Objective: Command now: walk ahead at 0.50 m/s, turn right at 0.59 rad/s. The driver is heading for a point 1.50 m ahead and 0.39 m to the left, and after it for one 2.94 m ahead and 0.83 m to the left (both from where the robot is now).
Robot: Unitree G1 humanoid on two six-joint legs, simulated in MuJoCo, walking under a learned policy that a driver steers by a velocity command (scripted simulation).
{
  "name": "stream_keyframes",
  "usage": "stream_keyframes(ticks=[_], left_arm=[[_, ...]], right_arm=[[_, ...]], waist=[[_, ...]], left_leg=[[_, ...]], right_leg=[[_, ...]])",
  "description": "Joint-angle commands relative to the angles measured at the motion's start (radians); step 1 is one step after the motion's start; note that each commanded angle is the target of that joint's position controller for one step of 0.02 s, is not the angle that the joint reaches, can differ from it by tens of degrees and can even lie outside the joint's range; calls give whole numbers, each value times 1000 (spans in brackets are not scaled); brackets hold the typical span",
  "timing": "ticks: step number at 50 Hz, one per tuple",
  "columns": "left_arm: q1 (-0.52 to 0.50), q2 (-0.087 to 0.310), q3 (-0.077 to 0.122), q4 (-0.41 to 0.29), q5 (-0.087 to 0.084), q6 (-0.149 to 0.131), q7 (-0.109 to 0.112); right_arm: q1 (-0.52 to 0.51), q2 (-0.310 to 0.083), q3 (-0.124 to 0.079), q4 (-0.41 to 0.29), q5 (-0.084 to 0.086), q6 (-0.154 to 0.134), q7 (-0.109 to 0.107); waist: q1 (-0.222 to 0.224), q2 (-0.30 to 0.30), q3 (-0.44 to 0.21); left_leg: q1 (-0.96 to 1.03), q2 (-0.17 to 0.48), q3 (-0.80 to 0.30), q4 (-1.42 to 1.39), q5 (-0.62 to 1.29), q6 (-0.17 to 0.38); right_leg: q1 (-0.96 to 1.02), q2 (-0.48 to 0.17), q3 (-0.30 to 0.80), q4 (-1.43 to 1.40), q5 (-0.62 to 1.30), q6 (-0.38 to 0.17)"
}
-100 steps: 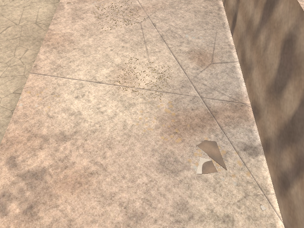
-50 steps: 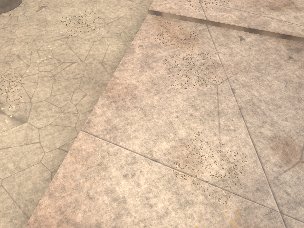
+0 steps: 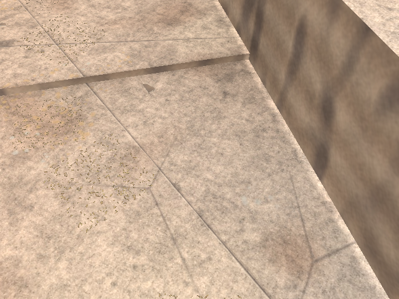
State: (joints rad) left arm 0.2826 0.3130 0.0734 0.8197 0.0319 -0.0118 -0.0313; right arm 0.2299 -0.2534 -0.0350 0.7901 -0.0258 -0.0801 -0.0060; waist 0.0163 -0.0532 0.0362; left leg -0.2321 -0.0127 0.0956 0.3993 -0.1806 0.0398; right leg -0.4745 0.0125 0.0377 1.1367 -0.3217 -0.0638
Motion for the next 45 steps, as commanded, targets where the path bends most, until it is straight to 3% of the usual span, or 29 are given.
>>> stream_keyframes(ticks=[1, 4, 7, 11, 13, 14, 15, 16, 17, 18, 19, 20, 22, 27, 31, 36, 38, 39, 41, 42, 43, 44, 45], left_arm=[[7, 23, 1, -70, 5, 12, -21], [-98, 14, -6, -111, 4, 13, -31], [-183, -22, -27, -133, 3, 1, -30], [-297, -15, -40, -160, 11, -11, -32], [-290, 1, -38, -158, 13, -22, -21], [-230, 12, -33, -139, 15, -31, -13], [-86, 29, -23, -90, 23, -47, -2], [91, 92, -2, -42, 45, -60, 14], [180, 211, 26, -41, 58, -61, 32], [187, 204, 33, -33, 17, -49, 38], [95, 134, 13, -38, 6, -49, 37], [22, 62, -5, -40, 0, -57, 33], [-32, -1, -22, -34, -10, -71, 35], [20, 13, -11, 11, -18, -106, 40], [58, 2, -12, 40, -12, -105, 41], [121, 55, 3, 73, -9, -95, 52], [139, 70, 6, 88, -11, -83, 59], [137, 81, 8, 91, -6, -76, 60], [127, 117, 17, 90, -5, -55, 60], [117, 120, 16, 80, -8, -48, 57], [140, 53, -1, 36, -18, -51, 50], [107, 18, -3, -34, -20, -62, 34], [-18, 70, 3, -63, -12, -72, 30]], right_arm=[[62, -104, -27, -22, 12, -31, 5], [96, -105, -31, -1, 8, -29, 7], [143, -98, -25, 33, 3, -32, 15], [204, -144, -34, 80, 14, -21, 19], [223, -166, -39, 101, 10, -8, 17], [222, -176, -41, 109, 10, -2, 14], [218, -166, -37, 117, 14, 3, 15], [210, -127, -24, 96, 20, 0, 17], [273, 11, 10, 40, 43, -2, 26], [258, -100, -23, 66, 26, 11, 11], [198, -116, -34, 57, 23, 16, 12], [173, -89, -29, 58, 24, 15, 17], [185, -68, -33, 77, -1, 41, 26], [92, -27, -37, 37, -10, 73, 52], [-51, -12, -28, -17, -11, 74, 68], [-213, -21, -18, -83, -15, 72, 84], [-220, -26, -19, -96, -17, 72, 80], [-195, -35, -24, -90, -15, 72, 76], [-43, -70, -43, -52, -16, 64, 63], [115, -103, -63, 0, -24, 54, 49], [223, -218, -99, 20, -34, 53, 32], [169, -304, -117, -3, 0, 62, 28], [175, -286, -113, -4, 14, 73, 23]], waist=[[-3, 156, -22], [-16, 143, 4], [-34, 137, 25], [-56, 147, 36], [-47, 152, 28], [-16, 155, 0], [52, 119, -71], [119, 54, -199], [111, -187, -353], [125, -112, -364], [78, -53, -210], [45, -45, -109], [-10, -66, -31], [-37, -25, 2], [-17, -26, 45], [22, -10, 83], [17, -11, 73], [3, -27, 47], [-67, -40, -54], [-139, 5, -146], [-164, 143, -259], [-105, 305, -328], [-142, 139, -262]], left_leg=[[114, 280, -202, -237, 183, 116], [137, 268, -104, -257, 237, 119], [108, 227, -42, -267, 259, 108], [150, 241, -58, -236, 345, 114], [205, 262, -86, -165, 469, 116], [219, 257, -88, -85, 581, 107], [181, 219, -57, 80, 618, 90], [21, 168, -33, 315, 405, 68], [-349, 22, 20, 669, -234, 19], [-416, -3, -111, 814, -364, 31], [-444, 53, -155, 822, -287, 43], [-425, 85, -144, 771, -213, 40], [-351, 111, -135, 716, -146, 23], [-437, 124, -123, 695, 8, 1], [-465, 119, -91, 505, 157, -6], [-405, 91, 4, 287, 153, 37], [-375, 58, 37, 241, 73, 70], [-319, 22, 60, 237, 23, 93], [-138, -60, 79, 209, -83, 144], [81, -83, 50, 129, -52, 177], [373, 139, -266, 88, -195, 256], [541, 357, -817, -80, -126, 384], [508, 344, -750, -124, -39, 363]], right_leg=[[-163, -67, 28, 15, 76, 15], [-237, -81, 9, -70, 171, 30], [-159, -55, -6, -299, 259, 29], [-37, -45, -108, -514, 237, 13], [13, -24, -115, -568, 153, -6], [95, 0, -118, -612, 122, -18], [283, 17, -121, -687, 157, -38], [553, -111, 8, -694, 109, -74], [882, -455, 438, -744, 80, -171], [781, -483, 567, -828, 81, -201], [656, -423, 400, -844, 75, -168], [527, -369, 279, -889, 119, -135], [382, -294, 123, -951, 191, -78], [374, -287, -40, -1004, 346, -91], [379, -261, -157, -1004, 380, -83], [466, -287, -239, -984, 467, -65], [544, -299, -268, -909, 645, -56], [569, -296, -289, -836, 831, -48], [577, -292, -308, -565, 1044, -40], [477, -270, -324, -324, 916, -14], [179, -214, -326, 8, 505, 29], [-169, 11, -178, 315, -219, 84], [-277, -39, -21, 329, -146, 75]])
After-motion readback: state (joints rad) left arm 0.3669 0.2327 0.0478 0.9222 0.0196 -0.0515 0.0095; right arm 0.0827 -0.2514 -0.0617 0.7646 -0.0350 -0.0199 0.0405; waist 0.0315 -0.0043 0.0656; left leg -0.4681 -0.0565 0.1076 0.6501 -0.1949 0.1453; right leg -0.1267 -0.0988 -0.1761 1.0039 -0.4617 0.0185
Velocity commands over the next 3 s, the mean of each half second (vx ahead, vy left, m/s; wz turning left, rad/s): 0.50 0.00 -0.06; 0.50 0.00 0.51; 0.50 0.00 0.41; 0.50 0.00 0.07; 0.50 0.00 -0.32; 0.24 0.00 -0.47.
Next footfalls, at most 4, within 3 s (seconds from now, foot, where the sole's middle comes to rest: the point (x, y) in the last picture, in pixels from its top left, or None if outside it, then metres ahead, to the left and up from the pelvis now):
0.32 right None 0.30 -0.14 -0.78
0.84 left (174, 273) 0.56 0.09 -0.78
1.38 right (188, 187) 0.91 0.06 -0.78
1.90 left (115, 157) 1.05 0.37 -0.78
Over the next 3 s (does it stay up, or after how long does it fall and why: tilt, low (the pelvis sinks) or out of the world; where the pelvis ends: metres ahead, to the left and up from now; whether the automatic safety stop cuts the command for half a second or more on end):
stays up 1.42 0.44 0.00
